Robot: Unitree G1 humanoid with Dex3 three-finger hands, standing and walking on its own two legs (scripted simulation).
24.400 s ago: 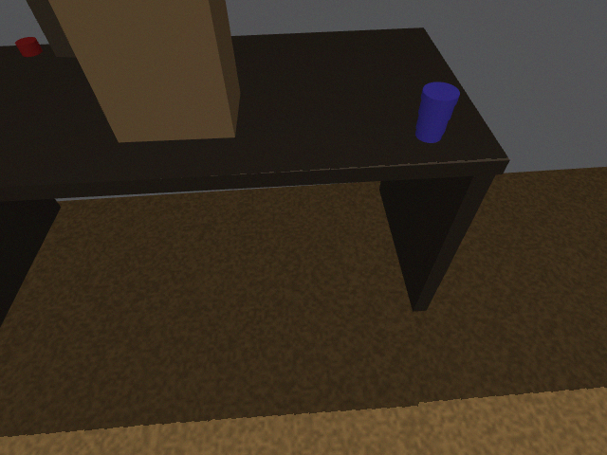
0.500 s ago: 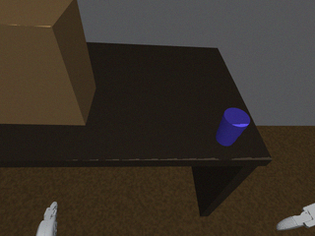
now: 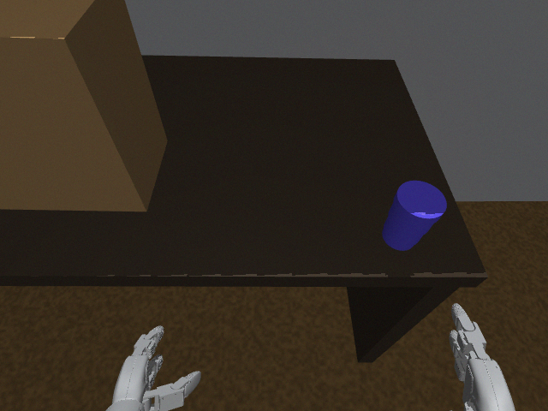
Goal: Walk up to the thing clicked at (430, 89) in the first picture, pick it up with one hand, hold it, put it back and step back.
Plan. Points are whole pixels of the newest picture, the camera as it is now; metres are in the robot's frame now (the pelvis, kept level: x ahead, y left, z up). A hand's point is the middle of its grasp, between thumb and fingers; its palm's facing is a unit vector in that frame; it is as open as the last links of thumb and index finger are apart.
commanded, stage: home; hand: right
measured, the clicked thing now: (409, 219) +0.40 -0.21 +0.01
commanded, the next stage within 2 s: none
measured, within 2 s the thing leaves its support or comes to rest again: neither
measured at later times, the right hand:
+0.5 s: hand (397, 371) +0.19 -0.18 -0.10, palm faces +0.08 +0.97 -0.24, open 17.5 cm
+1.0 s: hand out of the picture +0.08 -0.27 -0.14, palm faces -0.07 +0.92 -0.39, open 17.4 cm
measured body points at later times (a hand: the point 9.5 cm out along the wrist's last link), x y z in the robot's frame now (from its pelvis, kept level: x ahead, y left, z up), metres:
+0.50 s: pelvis +0.01 +0.00 +0.00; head +0.04 +0.01 +0.45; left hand +0.15 +0.24 -0.11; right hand +0.18 -0.23 -0.08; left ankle -0.05 +0.12 -0.74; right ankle +0.05 -0.13 -0.74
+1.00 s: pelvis +0.01 +0.00 +0.00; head +0.00 +0.00 +0.45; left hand +0.08 +0.31 -0.12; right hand +0.08 -0.31 -0.12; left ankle -0.05 +0.12 -0.74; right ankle +0.05 -0.13 -0.74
